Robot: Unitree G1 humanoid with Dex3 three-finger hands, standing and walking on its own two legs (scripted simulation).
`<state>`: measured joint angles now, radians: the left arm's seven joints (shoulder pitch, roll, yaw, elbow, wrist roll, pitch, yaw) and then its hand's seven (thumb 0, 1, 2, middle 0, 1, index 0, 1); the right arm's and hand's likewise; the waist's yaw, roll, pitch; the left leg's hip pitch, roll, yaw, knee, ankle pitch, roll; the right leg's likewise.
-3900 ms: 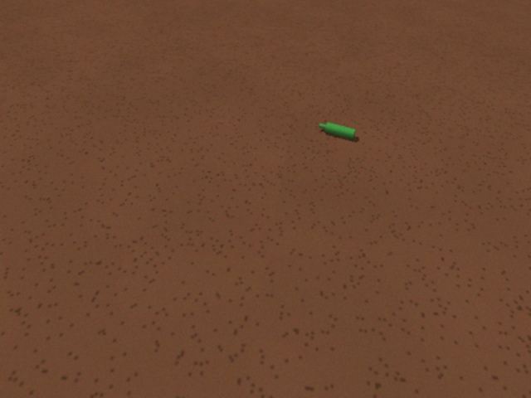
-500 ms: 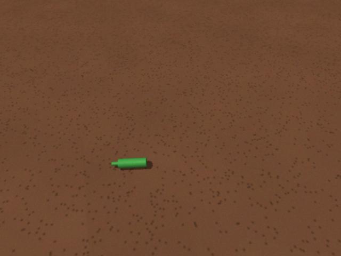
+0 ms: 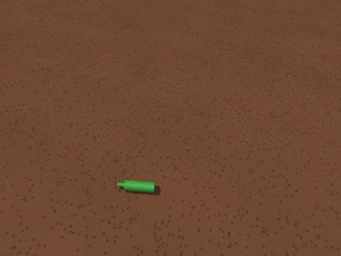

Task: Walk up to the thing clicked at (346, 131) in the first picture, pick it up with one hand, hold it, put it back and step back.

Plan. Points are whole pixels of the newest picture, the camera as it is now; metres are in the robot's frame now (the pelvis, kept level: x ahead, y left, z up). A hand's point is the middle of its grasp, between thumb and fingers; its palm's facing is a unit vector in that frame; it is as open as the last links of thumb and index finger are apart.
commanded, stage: walk up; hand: left
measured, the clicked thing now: (136, 185) +0.67 +0.20 -0.73
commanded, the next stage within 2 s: none
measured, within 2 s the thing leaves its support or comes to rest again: neither
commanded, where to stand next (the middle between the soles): +0.27 +0.00 m, yaw -1 degrees
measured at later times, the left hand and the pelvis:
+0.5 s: hand (76, 227) +0.23 +0.26 -0.12, palm faces -0.06 -0.90 -0.43, open 7.3 cm; pelvis +0.14 -0.02 +0.00, yaw -2 degrees
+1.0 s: hand (79, 222) +0.26 +0.27 -0.16, palm faces -0.03 -0.95 -0.32, open 7.3 cm; pelvis +0.17 +0.01 +0.00, yaw -1 degrees
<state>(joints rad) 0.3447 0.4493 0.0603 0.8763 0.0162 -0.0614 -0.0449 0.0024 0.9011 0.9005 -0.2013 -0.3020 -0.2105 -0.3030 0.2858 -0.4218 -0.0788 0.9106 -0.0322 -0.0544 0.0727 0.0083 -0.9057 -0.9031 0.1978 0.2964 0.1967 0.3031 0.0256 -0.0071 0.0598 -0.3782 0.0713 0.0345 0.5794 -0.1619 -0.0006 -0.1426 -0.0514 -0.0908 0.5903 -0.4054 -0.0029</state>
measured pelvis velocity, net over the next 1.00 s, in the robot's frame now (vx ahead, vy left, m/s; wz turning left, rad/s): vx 0.17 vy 0.01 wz -0.02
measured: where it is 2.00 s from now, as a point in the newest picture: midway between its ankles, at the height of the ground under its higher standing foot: outside the picture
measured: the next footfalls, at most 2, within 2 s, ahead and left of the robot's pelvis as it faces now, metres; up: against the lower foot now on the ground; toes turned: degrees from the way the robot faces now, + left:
right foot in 0.42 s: +0.24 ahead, -0.14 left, +0.00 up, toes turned -3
left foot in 0.80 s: +0.29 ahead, +0.13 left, +0.00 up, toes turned -1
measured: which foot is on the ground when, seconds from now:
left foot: down 0.00-0.46, up 0.48-0.78, down 0.80-1.00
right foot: down 0.00-0.02, up 0.04-0.40, down 0.42-1.00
